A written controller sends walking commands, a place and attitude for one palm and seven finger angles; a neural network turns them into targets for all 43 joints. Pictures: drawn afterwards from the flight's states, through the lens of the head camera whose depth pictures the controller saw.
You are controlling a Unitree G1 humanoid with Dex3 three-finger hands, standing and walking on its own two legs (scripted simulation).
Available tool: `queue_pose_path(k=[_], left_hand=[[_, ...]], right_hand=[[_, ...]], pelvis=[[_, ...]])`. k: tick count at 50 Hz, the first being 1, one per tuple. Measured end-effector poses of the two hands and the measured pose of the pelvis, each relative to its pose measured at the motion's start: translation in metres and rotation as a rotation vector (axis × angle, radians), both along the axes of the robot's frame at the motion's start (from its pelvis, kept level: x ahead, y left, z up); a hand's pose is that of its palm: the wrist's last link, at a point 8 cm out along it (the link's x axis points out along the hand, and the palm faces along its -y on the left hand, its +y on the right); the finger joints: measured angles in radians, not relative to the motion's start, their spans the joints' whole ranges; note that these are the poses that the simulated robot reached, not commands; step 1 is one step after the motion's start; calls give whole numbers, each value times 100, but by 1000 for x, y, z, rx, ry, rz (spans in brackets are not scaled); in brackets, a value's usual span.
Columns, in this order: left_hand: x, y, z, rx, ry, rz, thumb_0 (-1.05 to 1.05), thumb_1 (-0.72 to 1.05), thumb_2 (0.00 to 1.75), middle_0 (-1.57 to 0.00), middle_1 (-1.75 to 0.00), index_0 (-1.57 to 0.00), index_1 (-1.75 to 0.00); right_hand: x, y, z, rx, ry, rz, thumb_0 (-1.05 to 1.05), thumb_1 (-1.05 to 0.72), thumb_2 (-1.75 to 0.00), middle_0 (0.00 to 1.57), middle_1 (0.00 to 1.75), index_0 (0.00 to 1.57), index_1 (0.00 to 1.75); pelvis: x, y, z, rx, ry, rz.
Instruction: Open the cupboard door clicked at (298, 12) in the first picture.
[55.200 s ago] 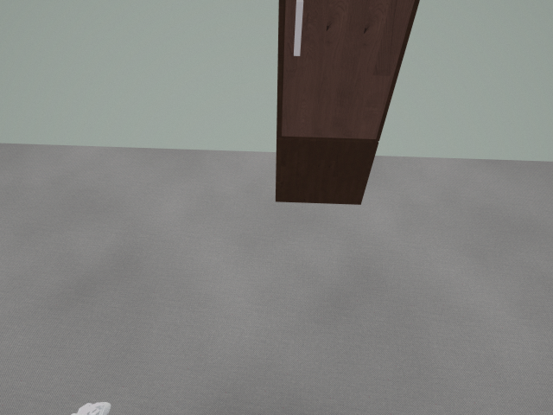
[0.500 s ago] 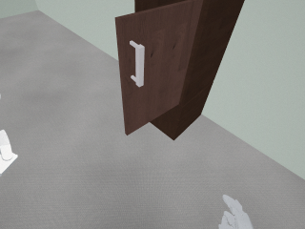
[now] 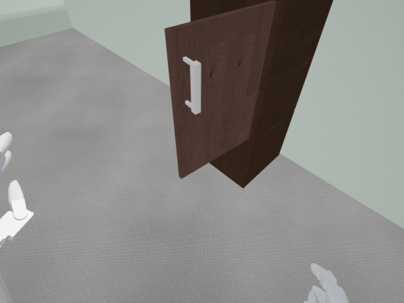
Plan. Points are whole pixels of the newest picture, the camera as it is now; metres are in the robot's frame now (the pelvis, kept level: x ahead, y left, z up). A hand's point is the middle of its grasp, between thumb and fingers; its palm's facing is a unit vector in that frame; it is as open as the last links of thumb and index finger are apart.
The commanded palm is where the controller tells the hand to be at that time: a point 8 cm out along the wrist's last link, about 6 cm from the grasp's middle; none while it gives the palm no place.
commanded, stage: stop stepping back and stand still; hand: left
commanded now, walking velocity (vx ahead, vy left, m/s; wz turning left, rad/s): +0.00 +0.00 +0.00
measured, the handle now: (191, 86) +0.66 +0.07 +0.10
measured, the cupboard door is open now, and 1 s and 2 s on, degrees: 83 83 83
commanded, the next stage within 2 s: let the arm hang, fingers relaxed in 0.74 s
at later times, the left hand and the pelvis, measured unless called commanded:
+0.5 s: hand out of the picture +0.17 +0.30 +0.16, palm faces +0.42 -0.79 -0.45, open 7.4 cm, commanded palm +0.11 +0.34 +0.18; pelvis -0.03 +0.03 +0.01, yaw +1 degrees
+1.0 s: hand (60, 296) +0.15 +0.28 -0.06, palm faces +0.07 -0.90 -0.43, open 7.4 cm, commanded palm none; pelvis -0.03 +0.03 +0.00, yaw +2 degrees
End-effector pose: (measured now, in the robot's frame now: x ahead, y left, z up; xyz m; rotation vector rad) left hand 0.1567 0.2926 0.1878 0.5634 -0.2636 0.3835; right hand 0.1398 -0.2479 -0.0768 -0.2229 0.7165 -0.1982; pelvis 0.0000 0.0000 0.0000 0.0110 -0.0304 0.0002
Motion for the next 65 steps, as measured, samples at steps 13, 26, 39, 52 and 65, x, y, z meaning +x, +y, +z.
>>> queue_pose_path(k=[13,26,39,52,65], left_hand=[[-15,28,-8,-42,49,17,1,89,90,-21,-30,-21,-31],[-26,41,-9,-48,63,34,1,89,90,-21,-30,-21,-31],[-28,37,-11,-44,85,36,1,89,90,-21,-30,-21,-31],[-54,14,-257,-379,1089,105,1,91,90,-20,-29,-20,-30],[-209,-32,-328,-648,1612,316,0,97,90,-21,-30,-20,-30]], right_hand=[[8,56,9,49,-28,89,1,-91,-90,20,30,20,30],[-16,59,6,23,24,71,1,-91,-90,21,30,20,30],[-18,52,4,21,26,58,1,-91,-90,20,30,20,30],[-45,20,-46,37,283,73,1,-91,-90,20,30,20,30],[-166,26,-58,50,753,-23,1,-91,-90,20,30,20,30]], pelvis=[[-14,23,5,-18,11,0],[-26,35,7,-25,13,13],[-28,33,8,-29,16,14],[-34,32,-5,-15,30,39],[-27,21,4,-25,18,55]])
